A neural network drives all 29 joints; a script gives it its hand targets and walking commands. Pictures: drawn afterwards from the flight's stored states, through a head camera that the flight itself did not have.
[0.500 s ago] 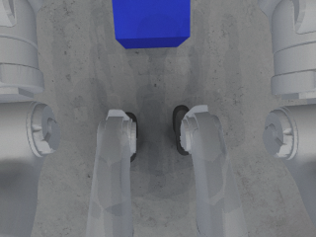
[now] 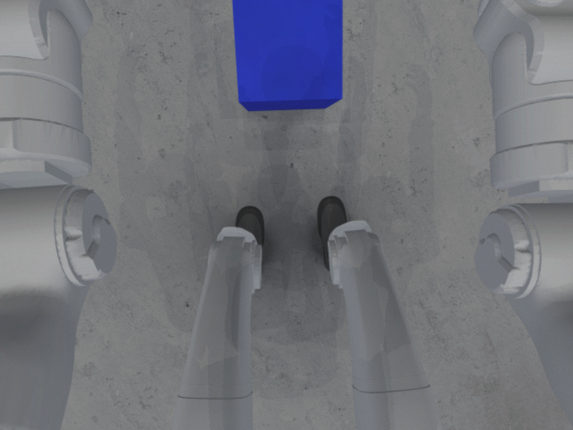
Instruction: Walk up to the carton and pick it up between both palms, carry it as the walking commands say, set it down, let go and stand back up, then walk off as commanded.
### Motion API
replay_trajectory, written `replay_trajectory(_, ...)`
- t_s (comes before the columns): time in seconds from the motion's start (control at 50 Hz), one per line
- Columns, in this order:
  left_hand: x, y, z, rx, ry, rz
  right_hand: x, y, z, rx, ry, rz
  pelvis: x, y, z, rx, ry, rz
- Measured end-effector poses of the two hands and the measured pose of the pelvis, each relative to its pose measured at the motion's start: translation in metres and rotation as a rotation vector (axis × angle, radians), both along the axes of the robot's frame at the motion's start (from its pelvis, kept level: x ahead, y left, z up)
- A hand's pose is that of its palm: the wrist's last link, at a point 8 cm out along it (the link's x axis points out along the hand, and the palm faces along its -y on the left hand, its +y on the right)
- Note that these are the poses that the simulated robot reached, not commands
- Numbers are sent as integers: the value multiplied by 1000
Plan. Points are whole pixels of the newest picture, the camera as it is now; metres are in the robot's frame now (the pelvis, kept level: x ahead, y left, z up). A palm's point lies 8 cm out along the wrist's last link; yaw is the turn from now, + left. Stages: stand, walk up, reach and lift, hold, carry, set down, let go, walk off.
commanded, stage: let go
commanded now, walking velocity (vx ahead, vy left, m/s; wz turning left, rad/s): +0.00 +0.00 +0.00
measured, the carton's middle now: (286, 52) +0.58 -0.01 -0.54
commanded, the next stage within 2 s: stand in 1.44 s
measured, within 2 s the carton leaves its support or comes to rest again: neither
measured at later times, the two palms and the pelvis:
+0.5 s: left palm (37, 114) +0.43 +0.21 -0.07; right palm (560, 99) +0.43 -0.21 -0.06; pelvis +0.04 -0.01 +0.06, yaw +0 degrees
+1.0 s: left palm out of the picture +0.23 +0.21 +0.03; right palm out of the picture +0.23 -0.23 +0.04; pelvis +0.07 -0.01 +0.12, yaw +1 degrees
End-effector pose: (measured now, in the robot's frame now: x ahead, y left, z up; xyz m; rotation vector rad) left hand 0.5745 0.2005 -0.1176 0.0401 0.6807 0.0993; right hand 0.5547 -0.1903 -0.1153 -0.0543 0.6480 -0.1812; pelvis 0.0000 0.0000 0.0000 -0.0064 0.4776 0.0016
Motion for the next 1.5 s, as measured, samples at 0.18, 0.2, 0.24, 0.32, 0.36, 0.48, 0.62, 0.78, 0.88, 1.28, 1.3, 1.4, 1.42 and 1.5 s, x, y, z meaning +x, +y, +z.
replay_trajectory(0.18,-23,-6,-6,44,41,-33,-13,7,4,-33,25,55,16,3,29,5,-7,-5)
replay_trajectory(0.2,-29,-6,-7,54,46,-32,-18,8,3,-39,34,67,18,2,32,5,-12,-6)
replay_trajectory(0.24,-43,-6,-6,79,55,-29,-29,9,3,-61,50,93,22,1,36,4,-23,-6)
replay_trajectory(0.32,-74,-3,8,130,71,-30,-55,4,9,-92,81,130,29,-1,46,-1,-60,1)
replay_trajectory(0.36,-89,1,19,151,76,-27,-69,1,18,-104,93,153,31,-3,51,-1,-89,1)
replay_trajectory(0.48,-135,9,47,168,105,-31,-116,-15,51,-88,116,154,34,-10,60,7,-174,1)
replay_trajectory(0.62,-197,-2,89,116,137,-49,-190,-37,102,-70,157,101,49,-15,77,7,-182,4)
replay_trajectory(0.78,-250,-6,131,100,104,-75,-245,-56,146,-72,114,85,56,-15,97,7,-319,-17)
replay_trajectory(0.88,-285,4,147,100,97,-80,-278,-51,155,-80,136,141,57,-16,108,8,-422,-4)
replay_trajectory(1.28,-329,22,166,93,120,-80,-297,-40,177,-83,141,183,85,-8,118,2,-643,10)
replay_trajectory(1.3,-325,22,167,95,119,-85,-294,-40,177,-80,144,179,87,-8,118,1,-644,9)
replay_trajectory(1.4,-312,21,163,109,141,-84,-290,-35,171,-60,187,156,98,-6,118,-1,-639,4)
replay_trajectory(1.42,-311,21,161,111,151,-81,-291,-34,169,-58,197,150,101,-6,118,-1,-636,2)
replay_trajectory(1.5,-311,22,150,90,191,-52,-292,-36,160,-42,217,108,114,-5,117,-5,-586,0)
